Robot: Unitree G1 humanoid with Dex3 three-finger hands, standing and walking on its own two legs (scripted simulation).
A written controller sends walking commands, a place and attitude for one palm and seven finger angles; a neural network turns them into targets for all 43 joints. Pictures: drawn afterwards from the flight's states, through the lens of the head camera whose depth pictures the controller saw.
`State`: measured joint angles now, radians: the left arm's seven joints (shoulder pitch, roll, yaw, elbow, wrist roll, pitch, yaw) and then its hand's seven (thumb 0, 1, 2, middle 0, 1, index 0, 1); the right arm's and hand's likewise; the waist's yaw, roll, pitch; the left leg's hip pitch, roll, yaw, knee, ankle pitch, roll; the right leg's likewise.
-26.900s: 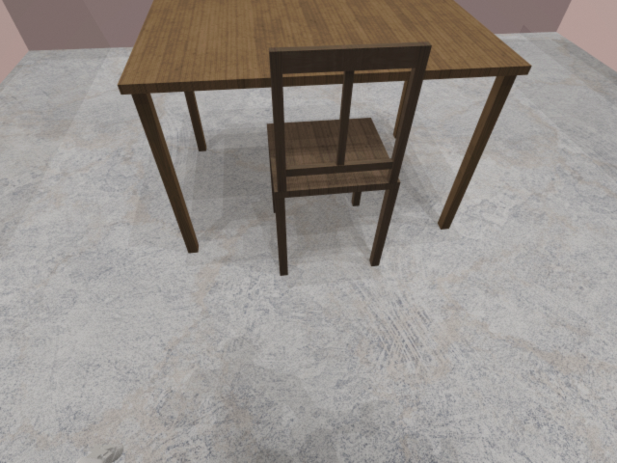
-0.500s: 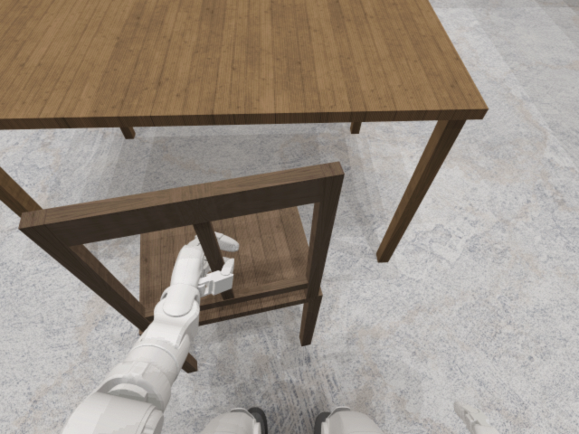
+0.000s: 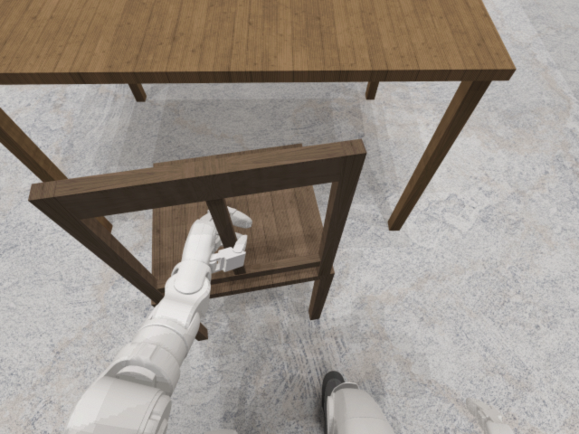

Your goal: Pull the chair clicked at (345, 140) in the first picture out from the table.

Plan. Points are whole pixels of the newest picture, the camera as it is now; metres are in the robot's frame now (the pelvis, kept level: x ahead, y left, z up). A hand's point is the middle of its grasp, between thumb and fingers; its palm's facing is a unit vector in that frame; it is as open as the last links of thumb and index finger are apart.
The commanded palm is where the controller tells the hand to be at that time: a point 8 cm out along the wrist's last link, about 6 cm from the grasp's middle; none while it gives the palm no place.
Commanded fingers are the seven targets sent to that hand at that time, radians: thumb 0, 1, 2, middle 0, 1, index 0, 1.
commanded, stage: step backward, pulling the chair out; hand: left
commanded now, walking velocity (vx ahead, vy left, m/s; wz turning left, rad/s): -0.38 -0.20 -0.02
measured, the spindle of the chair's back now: (229, 240) +0.40 +0.10 -0.08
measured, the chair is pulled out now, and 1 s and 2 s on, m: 0.20 0.33 0.57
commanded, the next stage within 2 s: stop walking, hand still on the chair in 1.80 s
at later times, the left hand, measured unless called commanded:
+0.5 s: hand (230, 293) +0.31 +0.09 -0.06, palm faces -0.09 -0.98 -0.18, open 5.3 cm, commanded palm +0.29 +0.14 -0.05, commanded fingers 0.00 0.90 0.90 -0.50 -1.45 -0.50 -1.45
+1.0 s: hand (220, 340) +0.24 +0.10 -0.06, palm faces -0.09 -0.98 -0.18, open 5.3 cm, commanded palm +0.23 +0.15 -0.05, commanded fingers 0.00 0.90 0.90 -0.50 -1.45 -0.50 -1.45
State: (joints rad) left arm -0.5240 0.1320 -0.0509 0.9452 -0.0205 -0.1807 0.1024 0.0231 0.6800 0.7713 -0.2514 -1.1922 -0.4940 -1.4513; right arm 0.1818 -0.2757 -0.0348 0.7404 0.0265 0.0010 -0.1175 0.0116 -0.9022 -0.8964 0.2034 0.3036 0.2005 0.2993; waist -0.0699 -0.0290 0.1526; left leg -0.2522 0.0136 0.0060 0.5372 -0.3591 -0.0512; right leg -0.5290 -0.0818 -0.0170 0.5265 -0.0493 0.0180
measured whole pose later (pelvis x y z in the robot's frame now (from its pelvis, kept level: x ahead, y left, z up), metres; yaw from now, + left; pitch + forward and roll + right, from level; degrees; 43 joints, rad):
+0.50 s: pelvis -0.06 +0.00 +0.00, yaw -1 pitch +3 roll +2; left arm -0.48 0.14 -0.01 0.96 -0.02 -0.20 0.10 0.03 0.68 0.77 -0.26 -1.21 -0.49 -1.45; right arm 0.22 -0.26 -0.01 0.73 0.02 0.02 -0.11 0.01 -0.90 -0.90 0.21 0.30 0.20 0.30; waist -0.08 -0.02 0.13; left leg -0.32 -0.01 0.04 0.62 -0.34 0.00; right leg -0.58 -0.06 -0.02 0.55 -0.12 0.01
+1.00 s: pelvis -0.12 +0.00 +0.00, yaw -2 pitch +3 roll +1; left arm -0.45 0.17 -0.02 0.89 -0.03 -0.17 0.09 0.04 0.68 0.76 -0.26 -1.21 -0.49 -1.45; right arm 0.16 -0.23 -0.02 0.66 0.00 0.04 -0.11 0.01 -0.90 -0.90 0.20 0.30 0.20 0.30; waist -0.06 -0.03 0.16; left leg -0.36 0.01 0.03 0.56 -0.25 -0.01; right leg -0.45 -0.03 0.00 0.63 -0.25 0.01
